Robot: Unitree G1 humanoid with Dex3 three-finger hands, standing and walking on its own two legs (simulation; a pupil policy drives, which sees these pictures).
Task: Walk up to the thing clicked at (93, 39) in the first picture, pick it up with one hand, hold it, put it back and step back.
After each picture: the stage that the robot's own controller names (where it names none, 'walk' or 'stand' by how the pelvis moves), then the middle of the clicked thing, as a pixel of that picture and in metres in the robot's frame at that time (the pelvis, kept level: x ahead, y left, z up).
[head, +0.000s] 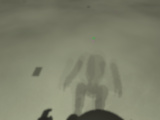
stand; (93, 39) +1.85 -0.06 -0.72
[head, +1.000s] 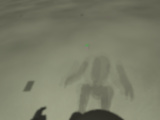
walk; (87, 47) +1.71 +0.20 -0.70
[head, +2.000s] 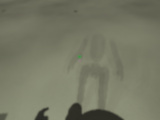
walk; (79, 58) +1.14 +0.27 -0.71
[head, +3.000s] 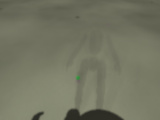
walk; (78, 79) +0.70 +0.19 -0.70
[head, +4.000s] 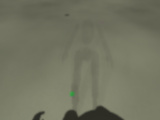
walk; (72, 95) +0.40 +0.19 -0.70
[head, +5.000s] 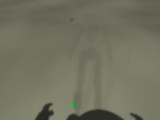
stand; (74, 106) +0.28 +0.18 -0.72
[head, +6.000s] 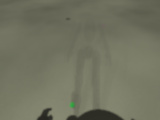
stand; (72, 105) +0.28 +0.19 -0.73
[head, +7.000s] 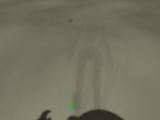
stand; (73, 106) +0.29 +0.19 -0.73
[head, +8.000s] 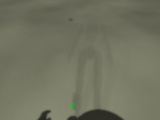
stand; (73, 106) +0.28 +0.19 -0.73
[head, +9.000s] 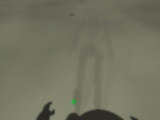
go down; (74, 102) +0.29 +0.18 -0.72
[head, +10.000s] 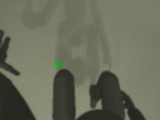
go down; (58, 65) +0.37 +0.22 -0.29
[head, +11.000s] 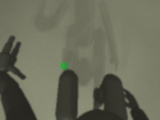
close in; (64, 67) +0.37 +0.21 -0.29
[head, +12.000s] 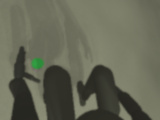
close in; (37, 65) +0.36 +0.25 -0.22
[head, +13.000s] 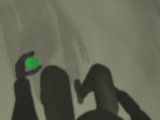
close; (31, 64) +0.36 +0.26 -0.21
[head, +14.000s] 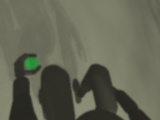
lift; (30, 64) +0.35 +0.26 -0.22
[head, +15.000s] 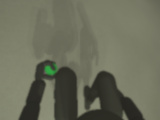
lift; (50, 70) +0.30 +0.25 -0.14
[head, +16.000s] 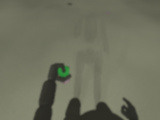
lift; (64, 75) +0.31 +0.18 +0.03
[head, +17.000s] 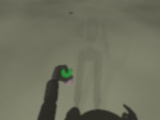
hold; (67, 76) +0.32 +0.16 +0.01
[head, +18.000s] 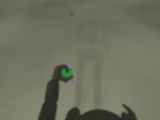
hold; (67, 76) +0.32 +0.17 +0.01
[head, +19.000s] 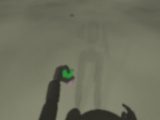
hold; (68, 77) +0.32 +0.16 +0.01
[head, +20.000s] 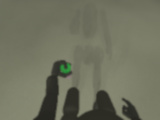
crouch; (66, 71) +0.36 +0.17 -0.06
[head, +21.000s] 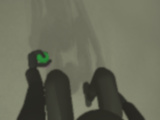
lower; (44, 60) +0.39 +0.24 -0.19
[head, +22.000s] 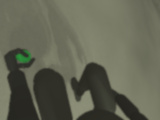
lower; (24, 59) +0.40 +0.26 -0.22
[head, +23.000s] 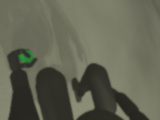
lower; (26, 59) +0.39 +0.26 -0.22
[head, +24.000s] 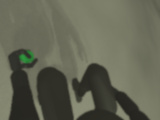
lower; (27, 59) +0.39 +0.26 -0.22
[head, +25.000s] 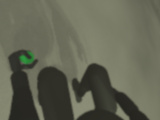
rest; (27, 60) +0.38 +0.27 -0.22
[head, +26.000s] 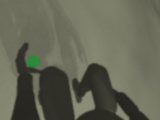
withdraw; (32, 63) +0.37 +0.24 -0.22
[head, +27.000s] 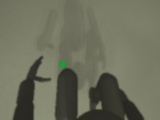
stand; (62, 65) +0.38 +0.21 -0.28
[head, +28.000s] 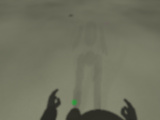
stand; (74, 103) +0.31 +0.14 -0.65
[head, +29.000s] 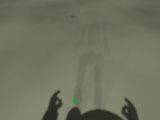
stand; (74, 101) +0.34 +0.16 -0.66
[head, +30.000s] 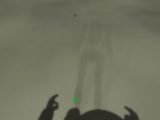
stand; (75, 100) +0.33 +0.15 -0.68
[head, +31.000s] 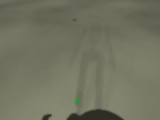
walk; (76, 102) +0.34 +0.16 -0.72
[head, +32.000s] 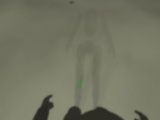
walk; (79, 85) +0.45 +0.12 -0.70
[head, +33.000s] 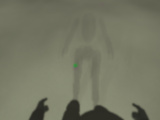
walk; (75, 66) +0.73 +0.22 -0.70
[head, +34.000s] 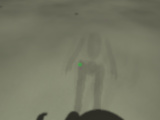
walk; (79, 66) +0.97 +0.18 -0.71
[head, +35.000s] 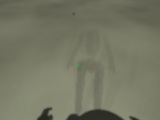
stand; (78, 68) +0.92 +0.19 -0.72
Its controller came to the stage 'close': yes
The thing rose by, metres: 0.72
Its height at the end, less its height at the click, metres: +0.00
